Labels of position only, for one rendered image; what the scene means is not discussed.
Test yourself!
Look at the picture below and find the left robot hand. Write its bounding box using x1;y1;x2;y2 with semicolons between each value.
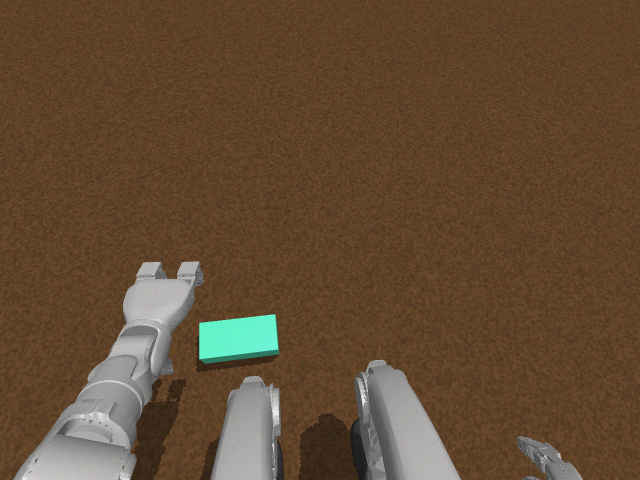
123;261;204;375

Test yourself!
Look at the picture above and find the carton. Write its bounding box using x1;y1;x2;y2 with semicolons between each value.
199;314;279;364

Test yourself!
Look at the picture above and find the right robot foot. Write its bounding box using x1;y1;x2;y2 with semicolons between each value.
351;418;368;480

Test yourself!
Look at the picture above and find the left robot arm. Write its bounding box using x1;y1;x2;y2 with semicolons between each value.
13;319;172;480

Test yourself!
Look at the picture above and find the right robot hand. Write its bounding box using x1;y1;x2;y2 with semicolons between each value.
516;436;583;480

